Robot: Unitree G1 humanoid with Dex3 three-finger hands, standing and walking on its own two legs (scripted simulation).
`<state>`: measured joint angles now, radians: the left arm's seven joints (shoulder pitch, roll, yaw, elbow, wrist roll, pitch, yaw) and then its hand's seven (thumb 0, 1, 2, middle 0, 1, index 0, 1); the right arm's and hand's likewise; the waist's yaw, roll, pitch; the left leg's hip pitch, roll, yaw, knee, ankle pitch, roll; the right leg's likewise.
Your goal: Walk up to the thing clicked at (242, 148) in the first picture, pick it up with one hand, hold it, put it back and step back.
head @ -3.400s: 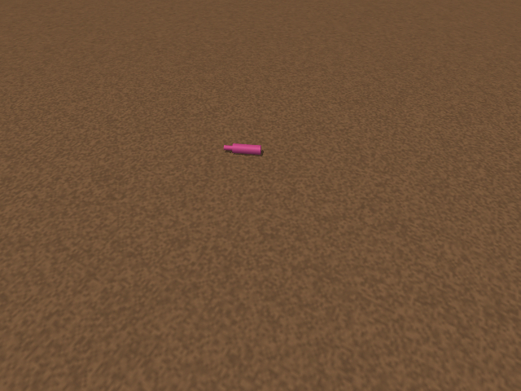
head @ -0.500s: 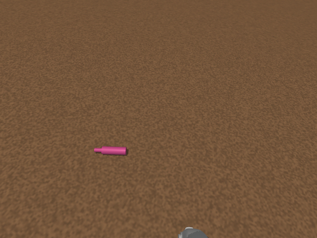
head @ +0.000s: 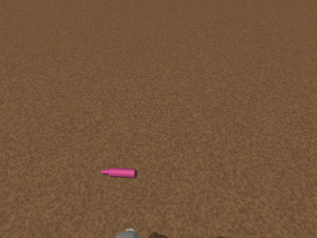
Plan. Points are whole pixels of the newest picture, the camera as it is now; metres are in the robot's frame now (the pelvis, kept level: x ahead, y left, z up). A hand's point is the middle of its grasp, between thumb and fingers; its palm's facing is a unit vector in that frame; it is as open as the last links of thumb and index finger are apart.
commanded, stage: walk up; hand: left
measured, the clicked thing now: (118, 172) +0.63 +0.30 -0.74
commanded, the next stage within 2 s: none
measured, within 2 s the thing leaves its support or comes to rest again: neither
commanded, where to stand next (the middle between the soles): +0.26 +0.01 m, yaw -1 degrees
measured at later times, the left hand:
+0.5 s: hand (73, 209) +0.23 +0.28 -0.14, palm faces -0.07 -0.91 -0.41, open 7.4 cm
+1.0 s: hand (78, 200) +0.26 +0.28 -0.16, palm faces -0.02 -0.94 -0.33, open 7.4 cm
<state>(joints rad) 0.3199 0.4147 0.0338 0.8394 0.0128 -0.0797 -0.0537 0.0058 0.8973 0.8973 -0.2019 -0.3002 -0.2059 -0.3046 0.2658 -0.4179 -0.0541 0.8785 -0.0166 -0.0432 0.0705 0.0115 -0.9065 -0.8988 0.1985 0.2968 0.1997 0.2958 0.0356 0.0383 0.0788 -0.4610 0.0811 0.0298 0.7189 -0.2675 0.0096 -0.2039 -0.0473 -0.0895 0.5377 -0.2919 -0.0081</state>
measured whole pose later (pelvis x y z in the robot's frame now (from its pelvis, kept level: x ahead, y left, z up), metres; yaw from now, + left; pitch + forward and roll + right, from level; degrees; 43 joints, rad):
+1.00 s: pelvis +0.20 +0.02 +0.00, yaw +0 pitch -2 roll -1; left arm 0.14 0.38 -0.02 1.08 -0.01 -0.02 -0.01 0.01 0.90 0.90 -0.20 -0.30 -0.20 -0.30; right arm 0.11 -0.36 0.01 1.06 0.00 -0.02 0.01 0.01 -0.90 -0.90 0.20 0.30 0.20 0.30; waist 0.02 -0.02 0.07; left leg -0.25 0.02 0.03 0.56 -0.28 0.01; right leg -0.25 -0.05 -0.02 0.52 -0.23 0.04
